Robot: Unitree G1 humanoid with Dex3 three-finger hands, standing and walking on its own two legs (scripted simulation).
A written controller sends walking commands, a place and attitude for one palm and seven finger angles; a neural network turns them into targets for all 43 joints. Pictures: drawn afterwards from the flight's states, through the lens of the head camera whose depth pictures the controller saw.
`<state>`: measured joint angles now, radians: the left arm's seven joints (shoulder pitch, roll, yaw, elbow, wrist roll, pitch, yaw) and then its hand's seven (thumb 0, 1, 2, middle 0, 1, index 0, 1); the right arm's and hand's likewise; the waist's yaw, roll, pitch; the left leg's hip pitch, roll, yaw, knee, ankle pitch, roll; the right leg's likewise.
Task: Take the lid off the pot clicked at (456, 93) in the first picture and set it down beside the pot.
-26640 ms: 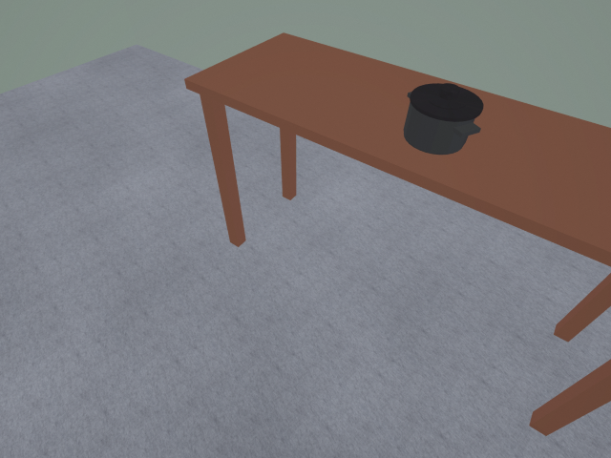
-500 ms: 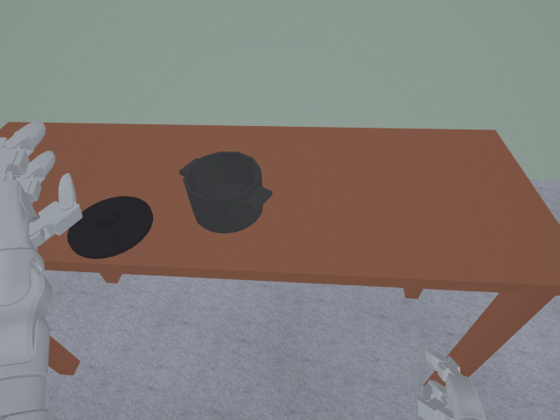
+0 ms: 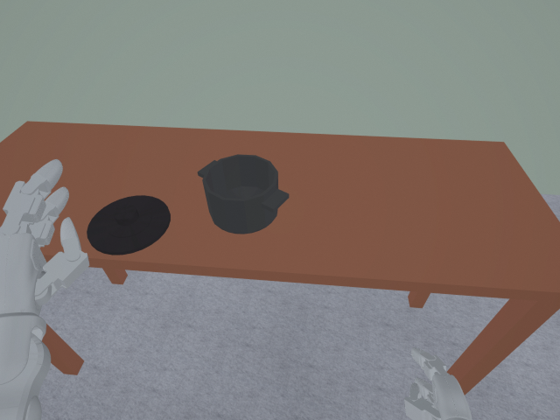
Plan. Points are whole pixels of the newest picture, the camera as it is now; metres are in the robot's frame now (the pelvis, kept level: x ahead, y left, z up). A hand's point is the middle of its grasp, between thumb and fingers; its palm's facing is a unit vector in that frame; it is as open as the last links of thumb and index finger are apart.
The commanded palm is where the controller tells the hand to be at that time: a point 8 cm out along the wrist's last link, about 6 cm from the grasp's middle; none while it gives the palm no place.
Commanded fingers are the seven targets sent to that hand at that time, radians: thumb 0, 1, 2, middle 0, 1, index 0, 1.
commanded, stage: draw the hand back to the body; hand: left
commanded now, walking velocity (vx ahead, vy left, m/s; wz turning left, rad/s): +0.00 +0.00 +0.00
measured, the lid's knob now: (126, 214) +0.46 +0.37 +0.01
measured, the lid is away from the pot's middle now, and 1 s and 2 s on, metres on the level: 0.24 0.24 0.24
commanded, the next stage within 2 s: step back with the hand held close in 0.36 s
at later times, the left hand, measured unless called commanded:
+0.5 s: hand (47, 314) +0.16 +0.25 +0.18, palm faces +0.42 -0.85 -0.31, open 7.4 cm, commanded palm +0.10 +0.29 +0.19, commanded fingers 0.00 0.90 0.90 -0.20 -0.30 -0.20 -0.30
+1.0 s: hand (10, 343) +0.13 +0.27 +0.17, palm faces +0.30 -0.80 -0.51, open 7.4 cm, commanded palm +0.07 +0.32 +0.19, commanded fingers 0.00 0.90 0.90 -0.20 -0.30 -0.20 -0.30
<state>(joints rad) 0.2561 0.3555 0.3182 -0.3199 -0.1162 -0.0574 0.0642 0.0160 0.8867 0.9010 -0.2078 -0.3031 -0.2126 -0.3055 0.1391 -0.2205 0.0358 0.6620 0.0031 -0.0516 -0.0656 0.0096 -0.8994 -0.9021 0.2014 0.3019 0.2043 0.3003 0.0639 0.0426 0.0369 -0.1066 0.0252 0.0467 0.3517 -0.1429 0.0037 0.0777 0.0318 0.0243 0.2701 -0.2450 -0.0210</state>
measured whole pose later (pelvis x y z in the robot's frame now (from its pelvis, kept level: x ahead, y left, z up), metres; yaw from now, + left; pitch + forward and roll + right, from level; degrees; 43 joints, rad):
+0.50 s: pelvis -0.02 +0.01 +0.00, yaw +1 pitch -8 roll -1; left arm 0.44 0.34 0.30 -0.49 -0.09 -0.08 0.07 0.02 0.89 0.90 -0.21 -0.30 -0.21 -0.30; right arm 0.15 -0.20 0.04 0.66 -0.01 -0.10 -0.07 0.01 -0.90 -0.90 0.20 0.30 0.21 0.30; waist 0.08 0.05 0.05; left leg -0.12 0.02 0.03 0.38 -0.13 0.02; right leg 0.09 0.03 0.00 0.28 -0.23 -0.01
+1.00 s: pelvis -0.06 +0.04 -0.01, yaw +1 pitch -2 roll -2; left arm 0.63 0.46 0.41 -0.70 -0.06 -0.19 0.09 0.02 0.88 0.90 -0.21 -0.30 -0.22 -0.31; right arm 0.21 -0.21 0.00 0.50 0.01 -0.04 -0.06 0.01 -0.90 -0.90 0.20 0.30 0.20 0.30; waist 0.01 0.01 0.08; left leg -0.37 0.00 0.05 0.51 -0.12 0.07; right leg -0.21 0.00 0.02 0.50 -0.26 0.04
